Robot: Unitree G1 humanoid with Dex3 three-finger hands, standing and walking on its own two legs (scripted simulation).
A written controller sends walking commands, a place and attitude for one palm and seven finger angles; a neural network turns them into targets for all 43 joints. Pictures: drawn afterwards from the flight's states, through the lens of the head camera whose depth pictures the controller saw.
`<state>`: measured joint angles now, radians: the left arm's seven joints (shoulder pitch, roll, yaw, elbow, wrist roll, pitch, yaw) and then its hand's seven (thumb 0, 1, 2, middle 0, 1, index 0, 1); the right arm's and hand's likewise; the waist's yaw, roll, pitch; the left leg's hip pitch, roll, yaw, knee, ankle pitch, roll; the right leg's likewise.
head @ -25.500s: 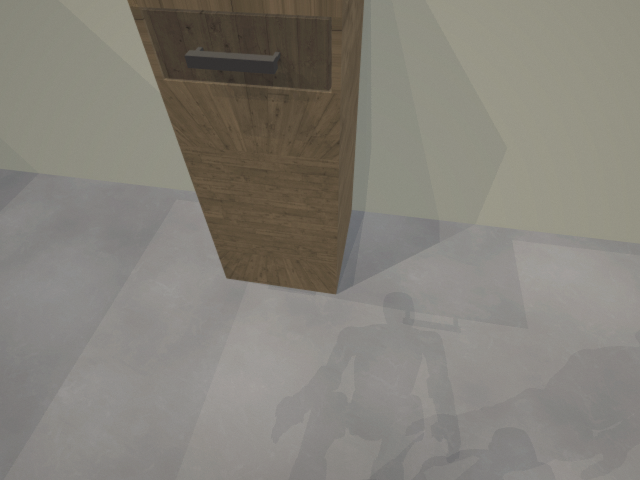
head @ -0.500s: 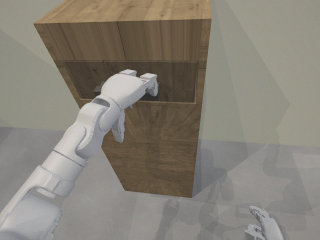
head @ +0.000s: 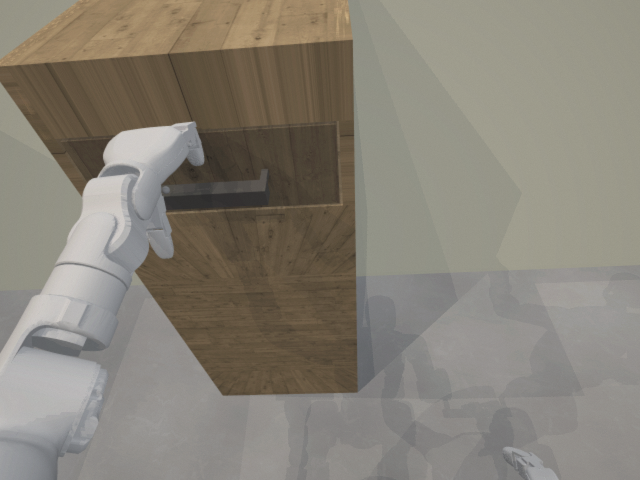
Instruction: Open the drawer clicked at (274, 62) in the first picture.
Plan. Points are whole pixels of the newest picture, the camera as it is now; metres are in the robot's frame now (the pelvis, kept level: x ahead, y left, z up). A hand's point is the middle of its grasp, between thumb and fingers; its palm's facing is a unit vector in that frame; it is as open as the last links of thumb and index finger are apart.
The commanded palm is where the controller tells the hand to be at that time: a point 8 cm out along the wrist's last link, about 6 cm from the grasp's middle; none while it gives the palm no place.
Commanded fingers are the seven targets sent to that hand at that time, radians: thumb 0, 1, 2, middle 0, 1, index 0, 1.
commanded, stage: re-aim the fingers above the handle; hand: left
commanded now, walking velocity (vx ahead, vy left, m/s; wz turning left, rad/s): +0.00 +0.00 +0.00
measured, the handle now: (206, 186) +0.49 +0.18 +0.12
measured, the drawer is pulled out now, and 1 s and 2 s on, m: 0.00 0.00 0.00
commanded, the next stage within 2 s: lower the fingers behind the handle in 0.58 s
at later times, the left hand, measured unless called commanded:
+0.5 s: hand (168, 187) +0.43 +0.19 +0.18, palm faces -0.07 -0.02 -1.00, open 13.8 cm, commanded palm +0.40 +0.19 +0.24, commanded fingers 0.00 -0.50 0.30 -0.30 -1.20 -0.30 -1.20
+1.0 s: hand (179, 208) +0.42 +0.19 +0.14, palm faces -0.11 -0.03 -0.99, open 13.7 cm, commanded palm +0.40 +0.20 +0.22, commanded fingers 0.00 -0.50 0.30 -0.30 -1.20 -0.30 -1.20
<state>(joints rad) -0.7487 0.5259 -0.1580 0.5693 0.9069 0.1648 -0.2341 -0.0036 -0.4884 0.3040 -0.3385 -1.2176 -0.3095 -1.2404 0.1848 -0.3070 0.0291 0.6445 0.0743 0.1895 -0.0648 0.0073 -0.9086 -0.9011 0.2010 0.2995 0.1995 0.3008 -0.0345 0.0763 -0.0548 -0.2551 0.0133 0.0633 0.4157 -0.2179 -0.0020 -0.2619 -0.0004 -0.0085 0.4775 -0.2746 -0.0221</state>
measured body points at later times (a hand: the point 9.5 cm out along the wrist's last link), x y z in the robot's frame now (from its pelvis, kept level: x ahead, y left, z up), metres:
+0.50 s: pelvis +0.01 +0.01 +0.00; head +0.02 -0.04 +0.45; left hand +0.43 +0.19 +0.23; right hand +0.19 -0.21 -0.13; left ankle +0.00 +0.13 -0.74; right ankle -0.02 -0.10 -0.74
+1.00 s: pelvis +0.01 +0.01 +0.00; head +0.03 -0.03 +0.45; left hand +0.42 +0.19 +0.20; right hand +0.18 -0.23 -0.13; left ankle +0.00 +0.13 -0.74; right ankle -0.02 -0.10 -0.74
